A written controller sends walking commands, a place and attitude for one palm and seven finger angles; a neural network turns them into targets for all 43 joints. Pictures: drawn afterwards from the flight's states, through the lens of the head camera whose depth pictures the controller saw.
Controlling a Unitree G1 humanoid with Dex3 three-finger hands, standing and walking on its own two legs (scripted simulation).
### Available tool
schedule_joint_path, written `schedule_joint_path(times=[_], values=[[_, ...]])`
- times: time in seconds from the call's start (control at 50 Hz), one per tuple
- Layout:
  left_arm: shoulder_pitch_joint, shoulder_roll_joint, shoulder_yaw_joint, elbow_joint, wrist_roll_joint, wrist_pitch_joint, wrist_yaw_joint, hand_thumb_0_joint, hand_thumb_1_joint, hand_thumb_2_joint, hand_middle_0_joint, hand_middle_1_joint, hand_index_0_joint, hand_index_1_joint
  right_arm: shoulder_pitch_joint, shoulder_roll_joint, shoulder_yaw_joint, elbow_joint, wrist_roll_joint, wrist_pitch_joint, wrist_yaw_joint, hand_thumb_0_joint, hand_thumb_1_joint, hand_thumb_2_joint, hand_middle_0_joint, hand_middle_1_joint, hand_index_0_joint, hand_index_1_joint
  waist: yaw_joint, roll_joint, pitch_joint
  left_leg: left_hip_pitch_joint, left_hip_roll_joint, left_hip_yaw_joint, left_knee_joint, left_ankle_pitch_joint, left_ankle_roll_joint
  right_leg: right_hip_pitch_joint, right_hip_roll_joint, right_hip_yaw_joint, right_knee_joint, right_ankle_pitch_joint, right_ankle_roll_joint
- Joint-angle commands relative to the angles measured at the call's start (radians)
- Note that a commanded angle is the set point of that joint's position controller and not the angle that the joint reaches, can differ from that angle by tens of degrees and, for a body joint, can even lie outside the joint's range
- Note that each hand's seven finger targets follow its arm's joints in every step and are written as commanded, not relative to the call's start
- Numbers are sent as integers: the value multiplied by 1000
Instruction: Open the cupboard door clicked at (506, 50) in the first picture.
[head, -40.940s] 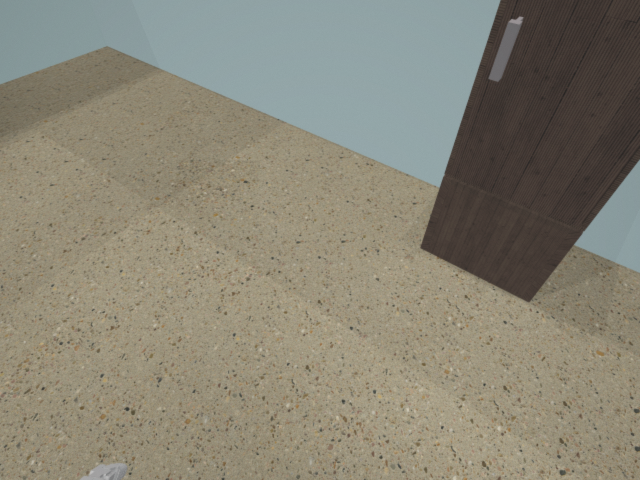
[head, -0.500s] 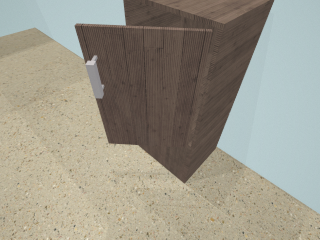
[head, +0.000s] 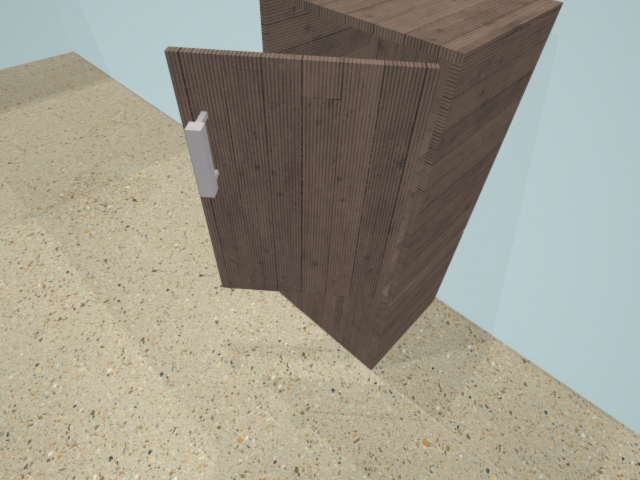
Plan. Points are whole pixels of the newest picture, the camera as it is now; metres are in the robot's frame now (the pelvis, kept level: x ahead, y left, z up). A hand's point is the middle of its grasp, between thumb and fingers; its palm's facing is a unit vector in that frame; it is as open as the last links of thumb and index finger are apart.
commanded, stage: look again from close up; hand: left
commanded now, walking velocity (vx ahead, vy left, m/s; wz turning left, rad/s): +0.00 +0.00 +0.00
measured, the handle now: (206, 154) +0.60 +0.24 +0.08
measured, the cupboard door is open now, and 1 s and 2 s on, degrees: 40 40 40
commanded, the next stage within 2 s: shuffle to correct the standing spot in 0.10 s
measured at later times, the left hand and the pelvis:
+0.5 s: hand out of the picture +0.00 +0.17 -0.19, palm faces +0.09 -0.99 -0.15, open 7.4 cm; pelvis +0.03 +0.02 -0.01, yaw +0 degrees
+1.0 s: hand out of the picture +0.07 +0.21 -0.17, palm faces +0.00 -0.96 -0.26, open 7.3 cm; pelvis +0.02 +0.01 -0.01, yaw +0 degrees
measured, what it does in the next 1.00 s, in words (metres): stands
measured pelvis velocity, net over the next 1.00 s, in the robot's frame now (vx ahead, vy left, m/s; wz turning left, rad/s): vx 0.02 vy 0.01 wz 0.00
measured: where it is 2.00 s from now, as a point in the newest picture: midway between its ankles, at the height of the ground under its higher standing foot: outside the picture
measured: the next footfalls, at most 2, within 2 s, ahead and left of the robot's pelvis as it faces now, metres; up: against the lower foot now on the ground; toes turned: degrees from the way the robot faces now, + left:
none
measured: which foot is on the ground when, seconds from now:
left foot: down 0.00-1.00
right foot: down 0.00-1.00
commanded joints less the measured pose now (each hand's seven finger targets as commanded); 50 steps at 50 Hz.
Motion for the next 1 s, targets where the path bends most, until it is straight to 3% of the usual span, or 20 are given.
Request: schedule_joint_path(times=[0.0,0.18,0.28,0.38,0.42,0.44,0.46,0.5,0.54,0.56,0.64,0.7,0.82,0.84,0.86,0.88,0.9,0.92,0.94,0.98], values=[[70,73,17,-28,1,-9,3,0,900,900,-200,-300,-200,-300,69,-103,-16,-25,-1,-13,-3,0,-900,-900,200,300,200,300,-4,14,93,-109,106,-128,-160,-119,1,8,-78,100,-100,-73,-26],[64,82,17,-29,0,-11,2,0,900,900,-200,-300,-200,-300,52,-112,-15,-26,0,-16,-3,0,-900,-900,200,300,200,300,-3,10,70,-79,108,-121,-163,-70,0,33,-82,100,-99,-25,-24],[86,103,34,-35,9,-3,-2,0,900,900,-200,-300,-200,-300,66,-123,-18,-28,-10,2,5,0,-900,-900,200,300,200,300,7,-12,103,-122,74,-97,-114,-256,7,-6,-99,140,-120,-302,-50],[113,148,65,-54,5,-1,-3,0,900,900,-200,-300,-200,-300,88,-96,-18,-52,-13,7,12,0,-900,-900,200,300,200,300,11,-127,110,-163,10,-11,81,-187,-5,-13,-208,283,-219,-462,-117],[97,148,75,-68,6,-1,-1,0,900,900,-200,-300,-200,-300,106,-89,-19,-54,-14,1,12,0,-900,-900,200,300,200,300,-2,-100,102,-106,20,-12,68,-152,-2,-54,-223,269,-200,-419,-131],[73,140,72,-77,6,2,-1,0,900,900,-200,-300,-200,-300,120,-84,-17,-49,-12,-2,11,0,-900,-900,200,300,200,300,-13,-59,131,-69,29,-25,13,-135,-2,-97,-187,217,-161,-372,-116],[54,112,64,-80,6,5,-2,0,900,900,-200,-300,-200,-300,136,-84,-16,-40,-11,-7,10,0,-900,-900,200,300,200,300,-20,2,151,-37,54,-58,-49,-93,2,-134,-135,151,-89,-291,-90],[45,59,44,-82,9,7,-2,0,900,900,-200,-300,-200,-300,163,-132,-16,-30,-8,-22,-4,0,-900,-900,200,300,200,300,-16,186,126,-32,192,-215,-187,68,46,-90,-35,9,83,-142,-27],[72,48,33,-57,4,3,5,0,900,900,-200,-300,-200,-300,110,-120,-9,-38,-2,-29,-20,0,-900,-900,200,300,200,300,21,115,110,-25,206,-203,-136,445,75,-17,-46,22,51,-55,-13],[96,51,29,-38,0,0,7,0,900,900,-200,-300,-200,-300,99,-123,-7,-38,1,-35,-24,0,-900,-900,200,300,200,300,24,82,65,16,183,-168,-97,578,59,26,-61,39,27,43,-13],[71,70,31,-34,-5,9,11,0,900,900,-200,-300,-200,-300,97,-128,-20,-28,6,-33,-34,0,-900,-900,200,300,200,300,3,71,20,102,171,-128,-73,688,19,43,-65,44,31,108,-4],[52,71,38,-47,-5,16,10,0,900,900,-200,-300,-200,-300,73,-128,-29,-31,3,-28,-35,0,-900,-900,200,300,200,300,2,71,4,107,179,-130,-77,610,29,32,-62,47,36,76,1],[31,69,33,-43,0,16,4,0,900,900,-200,-300,-200,-300,24,-108,-28,-22,0,-21,-21,0,-900,-900,200,300,200,300,6,20,45,-12,143,-127,-132,167,25,58,-75,77,-23,63,-7],[-64,319,29,-141,8,2,7,0,900,900,-200,-300,-200,-300,-24,-333,-48,-142,-4,-28,-11,0,-900,-900,200,300,200,300,-28,72,79,-17,115,-169,-174,439,-21,45,-23,16,73,48,-18],[-33,223,52,-173,15,5,11,0,900,900,-200,-300,-200,-300,-25,-315,-78,-159,-12,-56,-22,0,-900,-900,200,300,200,300,-4,51,-57,57,194,-201,-68,564,-5,-2,-27,24,138,-65,-21],[-31,198,42,-178,13,2,10,0,900,900,-200,-300,-200,-300,0,-289,-79,-161,-11,-59,-28,0,-900,-900,200,300,200,300,-16,113,-152,153,198,-196,-26,682,16,-36,-30,35,149,-52,-32],[-18,188,47,-186,8,1,8,0,900,900,-200,-300,-200,-300,5,-268,-81,-168,-10,-52,-33,0,-900,-900,200,300,200,300,-18,130,-177,177,198,-186,-4,632,46,-57,-34,40,136,-72,-35],[-22,189,51,-188,6,7,3,0,900,900,-200,-300,-200,-300,-1,-263,-83,-180,-10,-41,-34,0,-900,-900,200,300,200,300,-17,118,-133,111,192,-179,-11,495,60,-46,-35,33,115,-60,-33],[-4,186,51,-187,7,9,-2,0,900,900,-200,-300,-200,-300,-31,-256,-76,-198,-15,-32,-28,0,-900,-900,200,300,200,300,-2,82,-86,25,178,-174,-7,352,64,-6,-37,40,69,-8,-38],[-23,237,64,-198,11,8,-6,0,900,900,-200,-300,-200,-300,-63,-279,-86,-223,-11,-21,-19,0,-900,-900,200,300,200,300,-6,1,20,-119,121,-143,-18,51,41,19,-68,97,19,0,-54]])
